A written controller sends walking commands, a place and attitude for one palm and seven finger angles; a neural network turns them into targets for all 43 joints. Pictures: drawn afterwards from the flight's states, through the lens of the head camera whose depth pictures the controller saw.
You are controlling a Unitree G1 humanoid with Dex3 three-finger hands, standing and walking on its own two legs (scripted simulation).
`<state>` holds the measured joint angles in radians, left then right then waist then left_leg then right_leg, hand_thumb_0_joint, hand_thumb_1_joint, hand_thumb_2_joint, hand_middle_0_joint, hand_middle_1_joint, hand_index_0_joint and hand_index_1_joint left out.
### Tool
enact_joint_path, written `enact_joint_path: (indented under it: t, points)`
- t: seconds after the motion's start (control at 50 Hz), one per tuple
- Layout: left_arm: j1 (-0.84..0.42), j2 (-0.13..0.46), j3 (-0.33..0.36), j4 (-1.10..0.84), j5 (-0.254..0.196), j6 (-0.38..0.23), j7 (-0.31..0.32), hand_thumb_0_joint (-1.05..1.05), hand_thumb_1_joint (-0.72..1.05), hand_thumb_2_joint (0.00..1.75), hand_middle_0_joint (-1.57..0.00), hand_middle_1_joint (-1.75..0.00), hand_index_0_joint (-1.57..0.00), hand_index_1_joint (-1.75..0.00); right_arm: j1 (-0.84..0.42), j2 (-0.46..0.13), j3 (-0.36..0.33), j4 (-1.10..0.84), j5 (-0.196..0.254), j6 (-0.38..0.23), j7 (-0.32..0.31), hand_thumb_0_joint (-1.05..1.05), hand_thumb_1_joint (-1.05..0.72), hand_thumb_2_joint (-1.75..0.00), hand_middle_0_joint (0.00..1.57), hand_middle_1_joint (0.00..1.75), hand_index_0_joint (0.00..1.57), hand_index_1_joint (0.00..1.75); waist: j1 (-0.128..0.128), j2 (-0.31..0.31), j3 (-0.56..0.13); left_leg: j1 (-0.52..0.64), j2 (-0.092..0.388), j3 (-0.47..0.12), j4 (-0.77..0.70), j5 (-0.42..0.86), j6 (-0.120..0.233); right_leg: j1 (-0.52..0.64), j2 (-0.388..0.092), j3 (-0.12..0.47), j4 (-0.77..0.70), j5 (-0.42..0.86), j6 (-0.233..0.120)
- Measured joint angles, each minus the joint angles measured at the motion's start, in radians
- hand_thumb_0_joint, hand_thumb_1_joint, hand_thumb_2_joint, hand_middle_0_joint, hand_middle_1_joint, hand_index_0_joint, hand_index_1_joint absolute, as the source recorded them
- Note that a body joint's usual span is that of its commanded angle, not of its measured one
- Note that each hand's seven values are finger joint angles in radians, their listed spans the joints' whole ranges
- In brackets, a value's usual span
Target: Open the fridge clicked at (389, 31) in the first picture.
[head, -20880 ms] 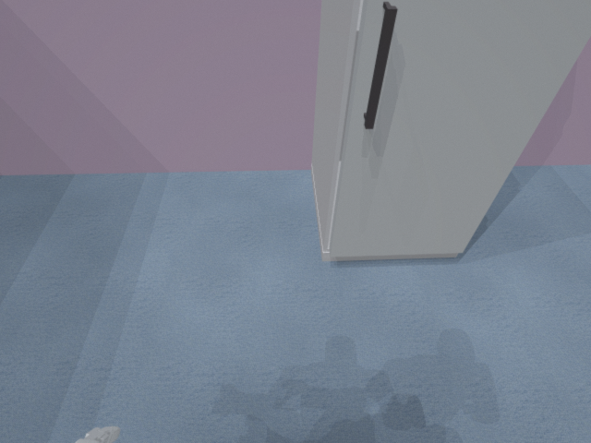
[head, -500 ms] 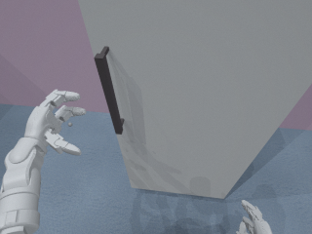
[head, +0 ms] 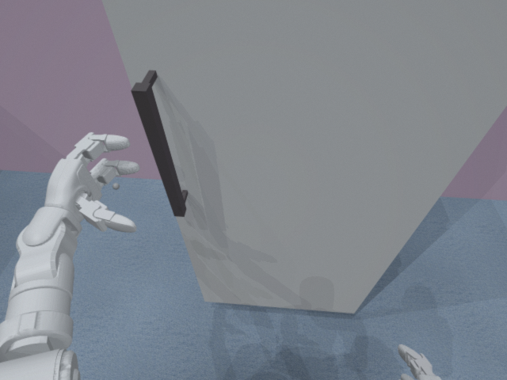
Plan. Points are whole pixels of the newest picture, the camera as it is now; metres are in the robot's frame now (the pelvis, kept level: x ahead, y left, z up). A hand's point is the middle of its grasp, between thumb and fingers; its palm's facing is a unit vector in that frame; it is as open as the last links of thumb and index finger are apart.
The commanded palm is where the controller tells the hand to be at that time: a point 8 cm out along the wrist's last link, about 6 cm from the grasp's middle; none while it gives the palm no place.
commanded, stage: move the hooked fingers beside the handle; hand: left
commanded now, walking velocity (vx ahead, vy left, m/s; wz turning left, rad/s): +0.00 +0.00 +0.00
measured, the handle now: (167, 154) +0.45 +0.16 +0.11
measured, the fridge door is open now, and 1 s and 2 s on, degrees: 0 0 0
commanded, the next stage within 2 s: feel for the door with the fingertips in 1.28 s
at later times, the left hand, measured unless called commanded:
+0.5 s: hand (130, 172) +0.41 +0.21 +0.12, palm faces -0.04 -1.00 -0.01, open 14.0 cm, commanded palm +0.37 +0.27 +0.12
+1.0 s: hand (122, 176) +0.39 +0.22 +0.13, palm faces -0.04 -1.00 -0.01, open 14.0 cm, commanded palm +0.36 +0.27 +0.12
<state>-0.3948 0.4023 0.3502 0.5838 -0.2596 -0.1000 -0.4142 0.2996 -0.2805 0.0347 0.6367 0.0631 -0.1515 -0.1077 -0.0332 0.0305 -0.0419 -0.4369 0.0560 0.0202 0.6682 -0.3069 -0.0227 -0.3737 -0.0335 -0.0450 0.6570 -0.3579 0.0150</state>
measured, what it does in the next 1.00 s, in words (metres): stands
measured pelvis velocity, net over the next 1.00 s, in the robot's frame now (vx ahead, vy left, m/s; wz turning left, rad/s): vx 0.00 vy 0.01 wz -0.01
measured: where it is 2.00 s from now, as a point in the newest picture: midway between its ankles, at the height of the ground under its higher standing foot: outside the picture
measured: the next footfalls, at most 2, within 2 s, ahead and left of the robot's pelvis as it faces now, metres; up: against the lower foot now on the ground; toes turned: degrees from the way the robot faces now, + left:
none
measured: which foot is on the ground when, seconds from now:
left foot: down 0.00-1.00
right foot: down 0.00-1.00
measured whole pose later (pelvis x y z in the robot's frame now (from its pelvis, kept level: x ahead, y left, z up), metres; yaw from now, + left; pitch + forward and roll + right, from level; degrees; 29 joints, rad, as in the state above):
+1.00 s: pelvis +0.00 +0.01 +0.00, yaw +0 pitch +5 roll -1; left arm -0.45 0.38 0.32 0.63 -0.24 -0.15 -0.36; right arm 0.29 -0.26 0.04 0.61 0.06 -0.09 -0.09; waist -0.03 0.02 -0.06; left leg -0.46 0.06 0.03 0.69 -0.32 -0.02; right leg -0.39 -0.03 -0.04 0.66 -0.36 0.02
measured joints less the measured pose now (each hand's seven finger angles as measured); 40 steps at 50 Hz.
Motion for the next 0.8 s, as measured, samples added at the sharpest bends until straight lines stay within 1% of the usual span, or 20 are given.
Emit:
enact_joint_path:
  t: [0.08,0.14,0.24,0.3,0.38,0.5,0.62,0.72,0.8]
  points:
    - [-0.044,0.014,0.007,0.057,0.011,-0.014,0.011,-0.01,-0.5,0.3,-0.3,-1.2,-0.3,-1.2,0.001,0.005,0.004,-0.001,-0.001,0.009,0.004,0.01,-0.9,-0.9,0.21,0.3,0.21,0.3,-0.009,-0.006,0.0,-0.01,0.002,0.002,0.004,0.0,-0.001,-0.012,0.002,0.002,0.006,0.0,-0.001]
    - [-0.073,0.02,-0.003,0.084,0.021,-0.019,0.017,-0.01,-0.5,0.3,-0.3,-1.2,-0.3,-1.2,0.008,0.005,0.001,-0.005,-0.001,0.016,0.007,0.01,-0.9,-0.9,0.21,0.3,0.21,0.3,-0.012,-0.004,0.001,-0.021,0.003,0.001,0.01,-0.001,0.0,-0.021,0.003,0.002,0.008,0.001,-0.001]
    - [-0.11,0.008,-0.022,0.118,0.019,-0.035,0.021,-0.01,-0.5,0.3,-0.3,-1.2,-0.3,-1.2,0.018,0.004,0.0,0.003,-0.002,0.029,0.011,0.01,-0.9,-0.9,0.21,0.3,0.21,0.3,-0.014,0.002,-0.004,-0.033,0.002,0.004,0.015,-0.003,0.002,-0.034,0.001,0.006,0.012,0.001,0.002]
    - [-0.13,0.004,-0.015,0.147,0.024,-0.04,0.029,-0.01,-0.5,0.3,-0.3,-1.2,-0.3,-1.2,0.021,0.006,0.003,0.006,-0.003,0.04,0.017,0.01,-0.9,-0.9,0.21,0.3,0.21,0.3,-0.02,-0.002,-0.009,-0.039,0.002,0.009,0.017,-0.005,0.003,-0.043,0.001,0.01,0.017,-0.001,0.003]
    - [-0.128,0.004,-0.01,0.153,0.042,-0.049,0.048,-0.01,-0.5,0.3,-0.3,-1.2,-0.3,-1.2,0.03,0.009,0.0,-0.005,-0.006,0.052,0.025,0.01,-0.9,-0.9,0.21,0.3,0.21,0.3,-0.027,-0.004,-0.012,-0.044,0.003,0.015,0.02,-0.008,0.004,-0.052,0.002,0.017,0.021,-0.002,0.003]
    - [-0.107,0.012,0.015,0.154,0.038,-0.063,0.046,-0.01,-0.5,0.3,-0.3,-1.2,-0.3,-1.2,0.038,0.011,0.0,-0.01,-0.004,0.069,0.026,0.01,-0.9,-0.9,0.21,0.3,0.21,0.3,-0.03,-0.008,-0.013,-0.041,0.007,0.02,0.021,-0.013,0.004,-0.051,0.006,0.023,0.019,-0.004,0.004]
    - [-0.089,0.02,0.007,0.116,0.029,-0.065,0.035,-0.01,-0.5,0.3,-0.3,-1.2,-0.3,-1.2,0.042,0.008,-0.006,-0.014,-0.001,0.07,0.023,0.01,-0.9,-0.9,0.21,0.3,0.21,0.3,-0.021,-0.006,-0.012,-0.04,0.008,0.015,0.022,-0.016,0.005,-0.042,0.007,0.018,0.01,-0.002,0.004]
    - [-0.071,-0.005,-0.022,0.079,0.01,-0.049,0.028,-0.01,-0.5,0.3,-0.29,-1.2,-0.3,-1.2,0.033,0.005,-0.009,-0.012,0.002,0.069,0.024,0.01,-0.9,-0.9,0.21,0.3,0.21,0.3,-0.009,-0.001,-0.023,-0.033,0.004,0.013,0.02,-0.017,0.007,-0.033,0.003,0.015,0.004,-0.003,0.007]
    - [-0.065,-0.015,-0.023,0.088,0.016,-0.029,0.04,-0.01,-0.5,0.3,-0.3,-1.2,-0.3,-1.2,0.012,0.009,-0.003,-0.02,0.002,0.073,0.026,0.01,-0.9,-0.9,0.21,0.3,0.21,0.3,-0.011,-0.004,-0.026,-0.03,0.001,0.013,0.019,-0.017,0.008,-0.031,0.0,0.015,0.008,-0.005,0.008]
